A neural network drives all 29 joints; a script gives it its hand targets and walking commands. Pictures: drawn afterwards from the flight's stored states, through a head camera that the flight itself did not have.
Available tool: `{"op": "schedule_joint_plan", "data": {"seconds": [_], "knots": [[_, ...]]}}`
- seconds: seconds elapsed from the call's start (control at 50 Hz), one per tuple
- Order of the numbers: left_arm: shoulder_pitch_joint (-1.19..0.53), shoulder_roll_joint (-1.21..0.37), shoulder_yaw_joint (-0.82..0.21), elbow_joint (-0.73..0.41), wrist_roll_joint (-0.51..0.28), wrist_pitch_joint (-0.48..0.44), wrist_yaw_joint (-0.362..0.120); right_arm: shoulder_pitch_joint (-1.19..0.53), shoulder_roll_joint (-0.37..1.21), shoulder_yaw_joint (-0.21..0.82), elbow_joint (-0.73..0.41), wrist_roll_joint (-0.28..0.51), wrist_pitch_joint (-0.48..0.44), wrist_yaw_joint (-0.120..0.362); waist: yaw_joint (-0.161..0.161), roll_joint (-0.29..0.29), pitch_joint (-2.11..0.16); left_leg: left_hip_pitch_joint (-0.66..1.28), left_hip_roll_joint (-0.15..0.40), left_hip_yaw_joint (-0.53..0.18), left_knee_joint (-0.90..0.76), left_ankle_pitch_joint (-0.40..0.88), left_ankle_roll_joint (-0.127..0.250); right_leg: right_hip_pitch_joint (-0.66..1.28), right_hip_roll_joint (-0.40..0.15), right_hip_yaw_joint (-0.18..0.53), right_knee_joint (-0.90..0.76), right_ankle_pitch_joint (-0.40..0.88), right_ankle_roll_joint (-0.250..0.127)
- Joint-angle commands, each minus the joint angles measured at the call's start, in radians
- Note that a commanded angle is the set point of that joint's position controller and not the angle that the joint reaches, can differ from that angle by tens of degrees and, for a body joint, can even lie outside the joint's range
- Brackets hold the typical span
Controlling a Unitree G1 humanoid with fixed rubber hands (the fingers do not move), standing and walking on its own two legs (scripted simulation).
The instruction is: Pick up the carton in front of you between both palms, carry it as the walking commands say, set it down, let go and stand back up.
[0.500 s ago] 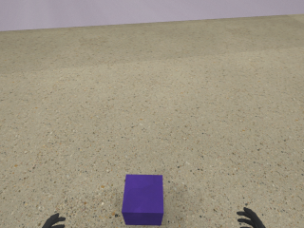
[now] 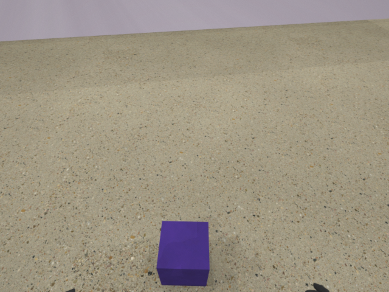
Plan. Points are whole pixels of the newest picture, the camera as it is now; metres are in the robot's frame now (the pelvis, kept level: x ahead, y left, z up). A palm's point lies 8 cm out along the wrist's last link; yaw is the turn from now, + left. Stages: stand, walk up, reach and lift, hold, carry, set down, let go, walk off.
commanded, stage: stand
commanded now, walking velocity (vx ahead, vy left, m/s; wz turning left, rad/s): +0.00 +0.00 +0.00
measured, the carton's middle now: (184, 254) +0.44 +0.03 -0.65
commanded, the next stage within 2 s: none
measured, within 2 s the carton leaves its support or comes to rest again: neither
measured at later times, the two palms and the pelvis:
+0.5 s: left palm out of the picture +0.07 +0.29 -0.10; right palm out of the picture +0.07 -0.29 -0.10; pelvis -0.02 +0.00 +0.00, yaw +0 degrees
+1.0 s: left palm out of the picture +0.06 +0.29 -0.10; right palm out of the picture +0.06 -0.30 -0.10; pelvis -0.02 +0.00 +0.01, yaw +0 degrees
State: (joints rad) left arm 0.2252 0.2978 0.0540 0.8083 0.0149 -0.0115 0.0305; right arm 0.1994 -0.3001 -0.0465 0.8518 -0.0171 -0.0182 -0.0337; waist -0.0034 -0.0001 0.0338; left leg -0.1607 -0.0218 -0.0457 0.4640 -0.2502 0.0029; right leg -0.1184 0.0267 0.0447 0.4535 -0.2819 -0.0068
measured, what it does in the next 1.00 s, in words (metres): stands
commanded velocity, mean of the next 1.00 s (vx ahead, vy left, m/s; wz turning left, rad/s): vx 0.00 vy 0.00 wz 0.00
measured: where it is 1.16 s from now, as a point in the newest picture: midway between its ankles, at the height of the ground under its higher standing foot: outside the picture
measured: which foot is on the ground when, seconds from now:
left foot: down 0.00-1.00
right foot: down 0.00-1.00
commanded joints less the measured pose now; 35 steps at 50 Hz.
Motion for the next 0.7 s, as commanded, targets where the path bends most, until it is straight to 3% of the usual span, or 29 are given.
{"op": "schedule_joint_plan", "data": {"seconds": [0.0, 0.68], "knots": [[-0.018, 0.139, 0.03, -0.045, -0.001, -0.014, 0.004, -0.024, -0.139, -0.027, -0.043, 0.002, -0.012, -0.003, 0.0, 0.001, -0.007, 0.011, 0.093, -0.082, -0.077, 0.166, 0.008, -0.045, -0.093, 0.076, -0.087, 0.153, 0.006], [-0.037, 0.178, 0.015, 0.089, -0.014, -0.019, 0.001, -0.04, -0.18, -0.007, 0.084, 0.014, -0.012, -0.001, 0.001, 0.002, 0.007, 0.013, 0.113, -0.097, -0.148, 0.116, 0.005, -0.034, -0.114, 0.087, -0.151, 0.105, 0.002]]}}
